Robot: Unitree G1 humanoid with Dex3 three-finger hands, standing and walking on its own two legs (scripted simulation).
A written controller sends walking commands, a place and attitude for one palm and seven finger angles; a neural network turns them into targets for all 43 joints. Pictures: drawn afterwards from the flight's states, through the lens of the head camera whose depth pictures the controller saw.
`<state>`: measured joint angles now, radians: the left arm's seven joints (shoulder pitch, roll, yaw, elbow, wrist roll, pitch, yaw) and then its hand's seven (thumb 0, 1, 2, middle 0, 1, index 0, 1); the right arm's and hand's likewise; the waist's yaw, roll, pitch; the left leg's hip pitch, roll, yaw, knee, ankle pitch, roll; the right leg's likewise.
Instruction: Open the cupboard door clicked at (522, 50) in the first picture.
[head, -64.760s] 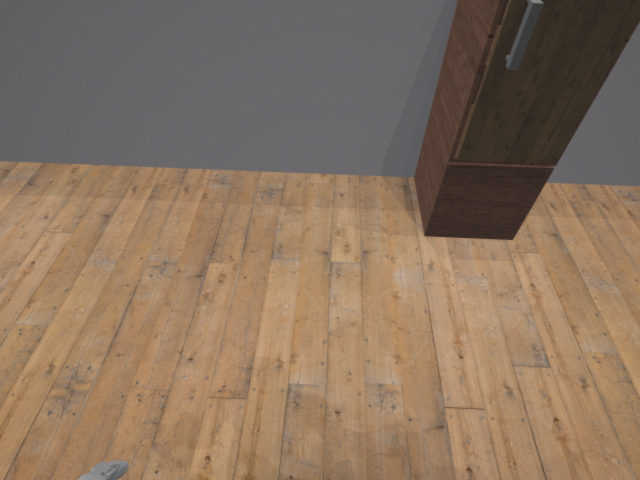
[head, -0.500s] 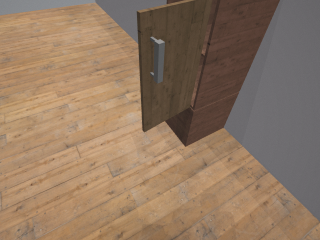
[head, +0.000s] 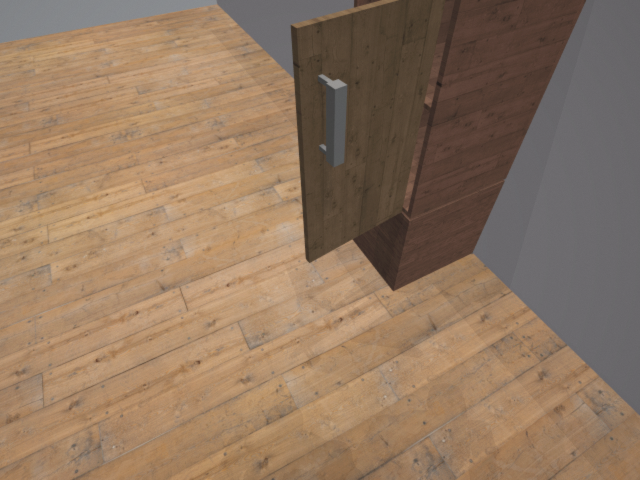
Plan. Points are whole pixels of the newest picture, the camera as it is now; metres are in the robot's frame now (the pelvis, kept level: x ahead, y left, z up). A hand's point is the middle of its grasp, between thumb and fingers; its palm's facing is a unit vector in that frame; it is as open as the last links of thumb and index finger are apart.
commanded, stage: let the arm hang, fingers relaxed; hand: left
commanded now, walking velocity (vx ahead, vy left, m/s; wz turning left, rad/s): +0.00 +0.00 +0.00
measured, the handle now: (329, 121) +0.70 +0.03 +0.08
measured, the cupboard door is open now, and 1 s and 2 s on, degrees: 97 97 97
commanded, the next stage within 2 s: look to check the result in 0.30 s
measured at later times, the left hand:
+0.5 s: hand out of the picture +0.09 +0.23 -0.15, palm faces -0.02 -0.95 -0.32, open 7.4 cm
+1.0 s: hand out of the picture +0.12 +0.22 -0.15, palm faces -0.02 -0.94 -0.33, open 7.4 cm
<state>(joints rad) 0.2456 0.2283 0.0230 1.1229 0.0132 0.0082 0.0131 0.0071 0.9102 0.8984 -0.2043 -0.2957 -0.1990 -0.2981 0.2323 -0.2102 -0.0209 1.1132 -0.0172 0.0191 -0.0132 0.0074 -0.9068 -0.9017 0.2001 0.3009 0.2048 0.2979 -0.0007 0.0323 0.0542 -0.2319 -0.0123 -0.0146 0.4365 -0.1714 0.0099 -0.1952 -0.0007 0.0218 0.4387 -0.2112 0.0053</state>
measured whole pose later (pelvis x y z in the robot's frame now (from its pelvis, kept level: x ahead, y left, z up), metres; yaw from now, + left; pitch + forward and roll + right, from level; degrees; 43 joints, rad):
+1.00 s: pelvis +0.04 -0.02 +0.01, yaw +0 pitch -1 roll +0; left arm 0.11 0.31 0.02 1.12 0.01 -0.02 0.00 0.01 0.91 0.90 -0.21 -0.30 -0.20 -0.30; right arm 0.09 -0.32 -0.01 1.12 -0.01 0.00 -0.01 0.01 -0.91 -0.90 0.20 0.30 0.21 0.30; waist 0.00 0.02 0.07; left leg -0.13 0.01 -0.02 0.33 -0.18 -0.02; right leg -0.10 0.02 0.02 0.33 -0.21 -0.02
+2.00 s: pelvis +0.05 -0.03 +0.01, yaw -1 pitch -1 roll +0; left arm 0.11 0.32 0.01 1.12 0.01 -0.02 0.00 0.01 0.90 0.90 -0.21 -0.30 -0.20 -0.30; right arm 0.11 -0.33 -0.01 1.12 -0.01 0.00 -0.01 0.01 -0.90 -0.90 0.20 0.30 0.21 0.30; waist -0.01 0.01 0.06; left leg -0.10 0.03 -0.01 0.30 -0.18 -0.03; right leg -0.07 0.03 0.02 0.30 -0.21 -0.03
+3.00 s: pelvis +0.02 -0.05 -0.01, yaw -14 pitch +0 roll +2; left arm 0.23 0.19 0.06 0.95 0.03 0.04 0.01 0.01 0.91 0.90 -0.21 -0.30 -0.20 -0.30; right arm 0.13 -0.23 -0.06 0.99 -0.01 0.07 -0.03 0.01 -0.91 -0.90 0.20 0.30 0.21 0.30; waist 0.03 0.02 0.14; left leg -0.44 0.05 0.00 1.07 -0.47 -0.05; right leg -0.30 0.07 0.04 0.60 -0.29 -0.08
